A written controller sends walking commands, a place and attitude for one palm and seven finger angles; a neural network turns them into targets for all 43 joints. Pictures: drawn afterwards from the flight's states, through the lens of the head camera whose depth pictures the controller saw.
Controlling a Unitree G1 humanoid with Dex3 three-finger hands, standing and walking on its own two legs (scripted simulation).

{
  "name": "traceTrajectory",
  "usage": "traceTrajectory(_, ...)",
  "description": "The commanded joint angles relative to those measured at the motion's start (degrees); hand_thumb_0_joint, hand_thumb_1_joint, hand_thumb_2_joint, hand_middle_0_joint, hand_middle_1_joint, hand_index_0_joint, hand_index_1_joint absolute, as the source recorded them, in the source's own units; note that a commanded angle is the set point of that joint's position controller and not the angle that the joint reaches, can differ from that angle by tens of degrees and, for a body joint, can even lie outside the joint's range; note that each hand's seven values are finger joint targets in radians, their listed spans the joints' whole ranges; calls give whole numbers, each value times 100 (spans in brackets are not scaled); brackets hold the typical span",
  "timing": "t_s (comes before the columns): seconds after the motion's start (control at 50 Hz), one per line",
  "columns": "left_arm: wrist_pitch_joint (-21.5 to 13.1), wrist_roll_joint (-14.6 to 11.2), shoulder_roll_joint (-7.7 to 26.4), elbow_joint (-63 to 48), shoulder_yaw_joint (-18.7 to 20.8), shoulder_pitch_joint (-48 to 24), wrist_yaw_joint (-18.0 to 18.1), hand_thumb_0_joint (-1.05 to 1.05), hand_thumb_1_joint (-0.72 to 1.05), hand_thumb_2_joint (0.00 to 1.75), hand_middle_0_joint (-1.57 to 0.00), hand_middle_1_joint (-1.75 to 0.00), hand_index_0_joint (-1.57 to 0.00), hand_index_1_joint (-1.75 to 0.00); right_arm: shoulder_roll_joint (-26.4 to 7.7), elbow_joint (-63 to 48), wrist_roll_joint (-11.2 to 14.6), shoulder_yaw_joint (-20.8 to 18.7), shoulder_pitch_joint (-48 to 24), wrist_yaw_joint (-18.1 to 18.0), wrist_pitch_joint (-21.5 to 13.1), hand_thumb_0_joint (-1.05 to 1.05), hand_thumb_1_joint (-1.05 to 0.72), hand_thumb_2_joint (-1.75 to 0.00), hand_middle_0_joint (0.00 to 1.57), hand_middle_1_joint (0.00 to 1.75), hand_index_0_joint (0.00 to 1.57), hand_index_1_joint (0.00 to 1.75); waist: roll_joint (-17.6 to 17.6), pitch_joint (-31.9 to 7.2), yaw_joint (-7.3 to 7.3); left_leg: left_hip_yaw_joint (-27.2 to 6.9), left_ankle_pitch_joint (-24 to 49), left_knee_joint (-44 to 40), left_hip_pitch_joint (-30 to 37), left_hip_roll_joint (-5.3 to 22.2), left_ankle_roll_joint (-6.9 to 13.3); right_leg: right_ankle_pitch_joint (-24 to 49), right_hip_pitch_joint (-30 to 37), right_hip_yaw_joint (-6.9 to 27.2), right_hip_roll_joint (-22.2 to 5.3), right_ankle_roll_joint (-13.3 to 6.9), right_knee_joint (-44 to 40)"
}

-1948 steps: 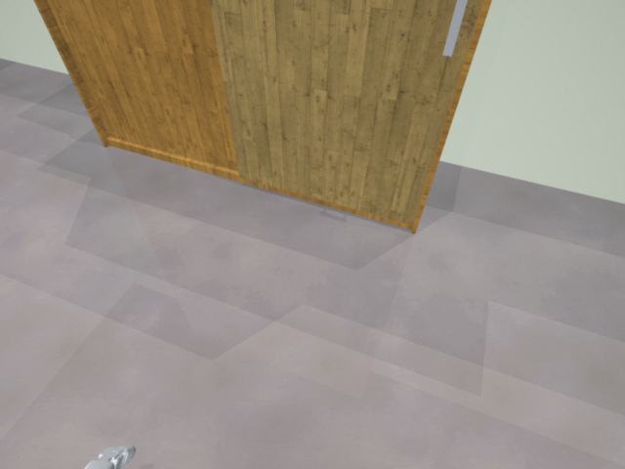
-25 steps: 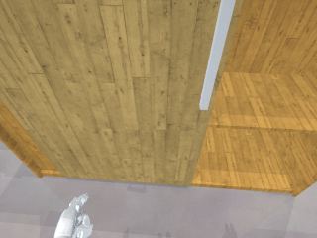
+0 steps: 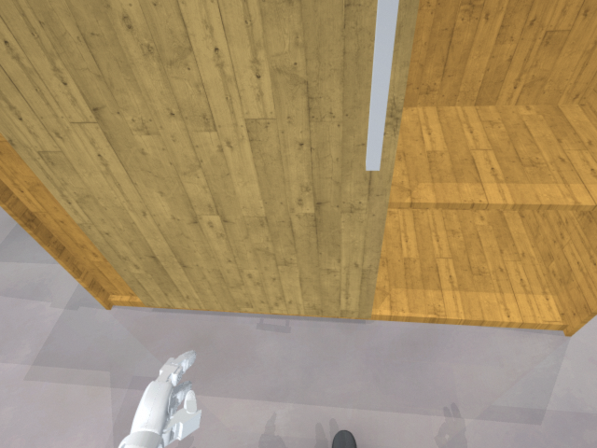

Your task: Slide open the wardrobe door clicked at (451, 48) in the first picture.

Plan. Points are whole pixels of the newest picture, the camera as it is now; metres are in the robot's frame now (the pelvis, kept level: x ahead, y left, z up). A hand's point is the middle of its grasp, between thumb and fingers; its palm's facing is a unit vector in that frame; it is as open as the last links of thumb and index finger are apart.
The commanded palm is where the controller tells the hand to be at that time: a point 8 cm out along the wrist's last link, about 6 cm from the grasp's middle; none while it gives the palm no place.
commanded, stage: stop stepping back and stand still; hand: right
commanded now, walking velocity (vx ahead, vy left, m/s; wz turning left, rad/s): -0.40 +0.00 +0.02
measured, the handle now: (379, 75) +0.61 -0.14 +0.19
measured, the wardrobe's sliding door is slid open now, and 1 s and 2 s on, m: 0.65 0.65 0.65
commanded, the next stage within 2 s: let the arm hang, fingers relaxed in 1.70 s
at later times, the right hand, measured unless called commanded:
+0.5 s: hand out of the picture +0.07 -0.31 +0.18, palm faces +0.43 +0.84 -0.34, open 7.5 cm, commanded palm +0.05 -0.33 +0.18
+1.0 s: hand out of the picture +0.05 -0.34 +0.17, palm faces +0.49 +0.78 -0.40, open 7.5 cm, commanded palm +0.00 -0.36 +0.18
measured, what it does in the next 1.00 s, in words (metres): walks backwards: left foot, then left foot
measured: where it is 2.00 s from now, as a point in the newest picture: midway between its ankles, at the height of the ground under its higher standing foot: outside the picture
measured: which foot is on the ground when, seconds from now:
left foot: up 0.00-0.02, down 0.04-0.16, up 0.18-0.34, down 0.36-0.54, up 0.56-0.82, down 0.84-1.00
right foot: down 0.00-0.34, up 0.36-0.54, down 0.56-0.82, up 0.84-1.00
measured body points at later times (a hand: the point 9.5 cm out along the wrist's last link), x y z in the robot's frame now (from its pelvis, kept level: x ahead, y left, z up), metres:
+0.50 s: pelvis -0.12 -0.04 +0.00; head -0.17 -0.10 +0.45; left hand -0.01 +0.22 -0.06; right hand +0.05 -0.35 +0.20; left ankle -0.08 +0.07 -0.73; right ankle -0.10 -0.14 -0.66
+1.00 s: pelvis -0.15 -0.07 +0.00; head -0.16 -0.07 +0.45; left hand -0.03 +0.19 -0.10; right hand +0.02 -0.37 +0.19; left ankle -0.21 +0.04 -0.74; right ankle -0.12 -0.19 -0.68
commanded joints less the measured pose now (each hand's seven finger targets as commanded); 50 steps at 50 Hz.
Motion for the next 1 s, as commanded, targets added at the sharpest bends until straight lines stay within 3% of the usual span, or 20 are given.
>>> traceTrajectory(0.0, -15, -67, 816, -457, 309, -261, 196, 0, 90, 90, -20, -30, -20, -30, -1408, -1214, 35, -658, -703, -12, -492, 0, -90, -90, 20, 30, 20, 30, 609, -724, 242, -1221, 2191, -1719, -2284, 1777, 382, -1633, 2806, 321, -125, 335, 2449)
traceTrajectory(0.08, -188, -197, 1001, -604, 340, -438, 376, 0, 90, 90, -20, -30, -20, -30, -1273, -856, 16, -625, -803, 128, -291, 0, -90, -90, 20, 30, 20, 30, 1056, -414, 391, -99, 2947, -43, -1834, 1063, 21, -582, 2282, 316, 132, 260, 1702)
traceTrajectory(0.12, -205, -229, 1245, -779, 358, -624, 375, 0, 90, 90, -20, -30, -20, -30, -1258, -849, 68, -712, -642, 187, 10, 0, -90, -90, 20, 30, 20, 30, -1550, -695, 240, 47, 568, 1889, -1744, -148, -412, 913, 2640, 1909, -692, -207, 137)
traceTrajectory(0.16, -298, -172, 1129, -748, 306, -494, 251, 0, 90, 90, -20, -30, -20, -30, -1248, -860, 104, -789, -546, 134, -42, 0, -90, -90, 20, 30, 20, 30, -1707, -695, 144, -484, -1016, 2665, -1063, -231, -157, -3967, 1520, 2794, -1152, 145, -1425)
traceTrajectory(0.2, -195, -110, 1043, -829, 287, -478, 178, 0, 90, 90, -20, -30, -20, -30, -1179, -991, 71, -913, -58, 30, 90, 0, -90, -90, 20, 30, 20, 30, -1649, -530, 63, 101, -571, 2289, -430, -446, -36, -4821, 713, 2042, -859, 877, -1929)
traceTrajectory(0.26, -114, -87, 989, -981, 291, -486, 106, 0, 90, 90, -20, -30, -20, -30, -1035, -1204, 31, -790, 909, 20, 145, 0, -90, -90, 20, 30, 20, 30, -1748, -462, 6, 525, -306, 916, 971, -501, 83, -4399, -377, 812, -335, 855, -1418)
traceTrajectory(0.3, 71, -163, 918, -983, 357, -420, 96, 0, 90, 90, -20, -30, -20, -30, -1196, -1298, -100, -823, 1225, 7, 233, 0, -90, -90, 20, 30, 20, 30, 343, -359, -13, -575, -539, -859, -81, 781, 312, -3504, -90, -303, 523, 513, 1998)
traceTrajectory(0.32, 135, -175, 1028, -914, 464, -371, 120, 0, 90, 90, -20, -30, -20, -30, -1222, -1529, -62, -920, 1064, -22, 278, 0, -90, -90, 20, 30, 20, 30, 1573, -217, 30, -2391, -1344, -1918, -1941, 2136, 727, -3185, 227, 199, 785, 383, 4454)
traceTrajectory(0.38, 194, -57, 929, -669, 375, -271, 160, 0, 90, 90, -20, -30, -20, -30, -1497, -1388, -118, -1010, -982, 2, 229, 0, -90, -90, 20, 30, 20, 30, 1461, -46, 626, -1761, -2590, -1994, -4017, 2425, 753, -2516, 454, 525, 107, 393, 6590)
traceTrajectory(0.5, -122, -116, 1057, -415, 259, 36, 462, 0, 90, 90, -20, -30, -20, -30, -858, -269, -284, 16, -1995, -146, 260, 0, -90, -90, 20, 30, 20, 30, -1204, 54, 605, -60, -1168, 1070, -2372, 1060, 258, -3368, 1720, -289, 222, -93, 1148)
traceTrajectory(0.54, -363, -129, 1204, -762, 228, -130, 356, 0, 90, 90, -20, -30, -20, -30, -878, -968, -359, 106, -2575, -157, 32, 0, -90, -90, 20, 30, 20, 30, -3352, 786, 514, -23, -550, 4644, -3682, 199, -260, -5795, 1060, 3503, -1845, -816, -1039)
traceTrajectory(0.56, -406, -129, 1128, -853, 261, -245, 262, 0, 90, 90, -20, -30, -20, -30, -1267, -1057, -442, -263, -2513, -102, -85, 0, -90, -90, 20, 30, 20, 30, -2242, 1019, 359, -597, 56, 5248, -3437, 354, -241, -5697, 105, 3883, -2166, -1207, -1343)
traceTrajectory(0.58, -273, -115, 1291, -937, 628, -405, 215, 0, 90, 90, -20, -30, -20, -30, -1296, -573, -504, -712, -1206, -32, 43, 0, -90, -90, 20, 30, 20, 30, -902, -254, -161, -171, 332, 5526, -1786, 253, -245, -3052, 88, 1555, -1581, -778, -378)
traceTrajectory(0.6, -201, -242, 1045, -966, 448, 11, 42, 0, 90, 90, -20, -30, -20, -30, -803, -838, -184, -266, -610, 74, 89, 0, -90, -90, 20, 30, 20, 30, -789, 45, 371, 79, 310, 5061, -2731, 173, -362, -4211, 595, 2215, -1310, -808, -404)
traceTrajectory(0.64, -197, -131, 981, -1050, 374, -309, -34, 0, 90, 90, -20, -30, -20, -30, -871, -1378, -137, -374, -329, 64, 66, 0, -90, -90, 20, 30, 20, 30, -1060, 613, 361, -227, 531, 4411, -3037, 531, -288, -4873, 300, 2883, -1470, -891, -881)
traceTrajectory(0.74, 148, -18, 1013, -956, 283, -302, 228, 0, 90, 90, -20, -30, -20, -30, -1139, -886, -173, -741, 108, -128, 234, 0, -90, -90, 20, 30, 20, 30, -1503, 88, 199, 793, -401, 616, 536, -22, -1, -4769, -761, 1067, -911, -233, 10)
traceTrajectory(0.78, 262, -92, 882, -844, 307, -346, 217, 0, 90, 90, -20, -30, -20, -30, -1127, -574, -236, -777, -77, -126, 356, 0, -90, -90, 20, 30, 20, 30, 228, 26, 77, -1006, -960, -550, 1046, 1147, 643, -4071, -1715, 173, -140, -16, 3110)
traceTrajectory(0.8, 269, -196, 914, -863, 401, -411, 241, 0, 90, 90, -20, -30, -20, -30, -1239, -518, -202, -813, -349, -105, 342, 0, -90, -90, 20, 30, 20, 30, 1603, 190, 109, -3600, -1470, -1583, 629, 2570, 1264, -3724, -2382, 242, 287, 116, 5173)
traceTrajectory(0.84, 66, -119, 914, -669, 313, -328, 213, 0, 90, 90, -20, -30, -20, -30, -1847, -1185, -120, -1220, -1102, -170, 73, 0, -90, -90, 20, 30, 20, 30, 920, 239, 433, -3420, 1380, -1319, 99, 2804, 1454, -2928, -2144, 508, -135, 299, 6017)
traceTrajectory(0.98, -146, -94, 883, -458, 261, -370, 368, 0, 90, 90, -20, -30, -20, -30, -697, -534, -212, -178, -1033, -197, -4, 0, -90, -90, 20, 30, 20, 30, 594, 290, 305, -481, 762, -401, -1220, 1698, 558, -2031, 1155, -341, -7, 16, 2154)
